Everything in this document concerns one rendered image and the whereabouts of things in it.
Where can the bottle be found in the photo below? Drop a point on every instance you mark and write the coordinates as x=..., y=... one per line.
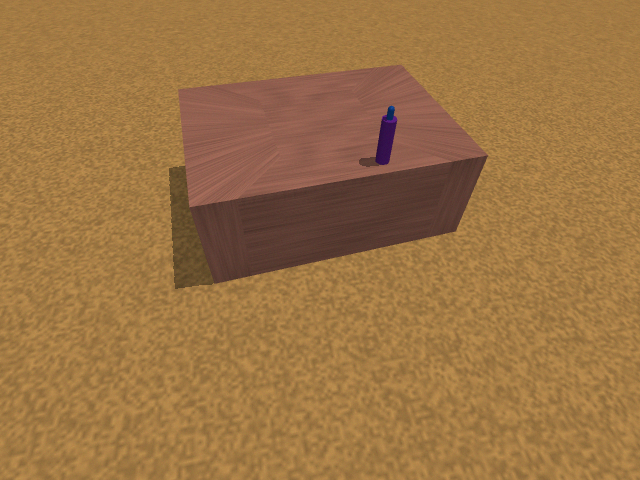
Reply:
x=386, y=137

